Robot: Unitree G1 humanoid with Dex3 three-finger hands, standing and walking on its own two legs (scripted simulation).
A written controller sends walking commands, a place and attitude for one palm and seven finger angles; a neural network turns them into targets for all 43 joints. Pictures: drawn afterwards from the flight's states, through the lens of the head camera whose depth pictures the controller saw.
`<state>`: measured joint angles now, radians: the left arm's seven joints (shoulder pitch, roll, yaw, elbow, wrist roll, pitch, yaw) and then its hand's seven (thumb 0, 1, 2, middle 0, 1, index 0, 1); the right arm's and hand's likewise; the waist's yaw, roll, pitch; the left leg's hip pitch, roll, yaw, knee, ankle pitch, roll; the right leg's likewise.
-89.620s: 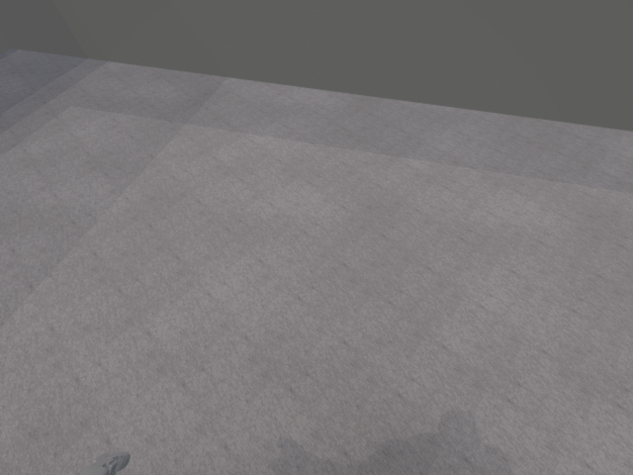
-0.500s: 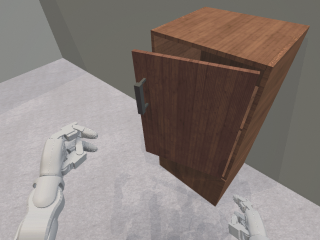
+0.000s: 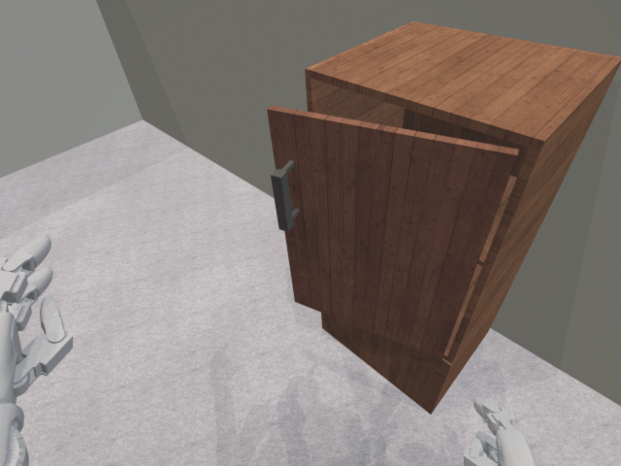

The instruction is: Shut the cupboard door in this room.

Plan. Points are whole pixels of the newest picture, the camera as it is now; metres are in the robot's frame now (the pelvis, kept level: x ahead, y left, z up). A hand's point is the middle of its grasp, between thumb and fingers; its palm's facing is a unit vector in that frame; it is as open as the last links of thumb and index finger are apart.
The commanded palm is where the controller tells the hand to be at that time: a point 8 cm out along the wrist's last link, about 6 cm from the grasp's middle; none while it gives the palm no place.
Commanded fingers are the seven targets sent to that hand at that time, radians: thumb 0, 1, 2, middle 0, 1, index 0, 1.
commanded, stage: draw the hand back to the body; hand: left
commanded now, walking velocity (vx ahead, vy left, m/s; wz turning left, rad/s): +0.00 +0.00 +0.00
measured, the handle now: (288, 196) +0.62 +0.14 +0.01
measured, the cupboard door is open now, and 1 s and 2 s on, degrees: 17 17 17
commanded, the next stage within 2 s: step back with the hand held close in 0.20 s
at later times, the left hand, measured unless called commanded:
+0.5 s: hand (88, 330) +0.20 +0.26 +0.15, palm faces +0.40 -0.79 -0.47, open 7.4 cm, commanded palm +0.14 +0.30 +0.17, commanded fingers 0.00 0.90 0.90 -0.20 -0.30 -0.20 -0.30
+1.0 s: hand (7, 410) +0.12 +0.29 +0.15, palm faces +0.43 -0.77 -0.46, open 7.4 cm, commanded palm +0.05 +0.32 +0.17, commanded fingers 0.00 0.90 0.90 -0.20 -0.30 -0.20 -0.30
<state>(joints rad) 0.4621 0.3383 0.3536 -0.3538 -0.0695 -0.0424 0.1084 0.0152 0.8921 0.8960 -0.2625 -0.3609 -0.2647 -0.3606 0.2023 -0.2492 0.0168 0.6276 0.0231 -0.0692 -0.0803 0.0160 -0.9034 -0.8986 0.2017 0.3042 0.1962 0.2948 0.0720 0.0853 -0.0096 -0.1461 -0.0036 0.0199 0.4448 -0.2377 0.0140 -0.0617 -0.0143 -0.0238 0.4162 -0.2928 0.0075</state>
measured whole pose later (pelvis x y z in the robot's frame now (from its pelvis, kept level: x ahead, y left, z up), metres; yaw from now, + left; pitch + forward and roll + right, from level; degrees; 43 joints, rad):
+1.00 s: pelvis -0.08 +0.02 -0.01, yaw +2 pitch +0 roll -2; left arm 0.52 0.42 0.41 -0.43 -0.03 -0.18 0.14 0.02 0.89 0.90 -0.21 -0.30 -0.22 -0.30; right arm 0.23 -0.23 0.01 0.56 0.02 -0.02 -0.10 0.01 -0.90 -0.90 0.20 0.30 0.20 0.30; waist -0.02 0.02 -0.01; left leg -0.41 0.01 0.01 0.58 -0.18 0.05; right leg -0.31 0.02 0.01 0.54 -0.24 0.03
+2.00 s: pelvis -0.27 +0.04 -0.02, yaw -2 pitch -2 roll -4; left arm 0.54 0.41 0.41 -0.38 -0.04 -0.21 0.16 0.01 0.88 0.90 -0.22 -0.30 -0.22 -0.30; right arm 0.39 -0.30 -0.04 0.70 0.01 -0.06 -0.12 0.02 -0.90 -0.90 0.20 0.30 0.19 0.29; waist -0.02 0.02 -0.15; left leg -0.42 0.03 0.00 0.70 -0.25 0.00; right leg -0.04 0.05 0.00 0.54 -0.46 0.01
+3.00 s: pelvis -0.33 +0.19 +0.00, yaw -4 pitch +0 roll -1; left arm 0.47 0.37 0.38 -0.45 -0.04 -0.12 0.16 0.02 0.89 0.90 -0.21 -0.30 -0.21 -0.30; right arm 0.21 -0.15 0.03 0.65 0.00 -0.11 -0.06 0.02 -0.90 -0.90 0.20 0.30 0.20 0.29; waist 0.00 -0.04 0.03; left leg -0.26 -0.03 0.08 0.50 -0.24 0.07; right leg -0.24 -0.01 0.01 0.64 -0.36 0.01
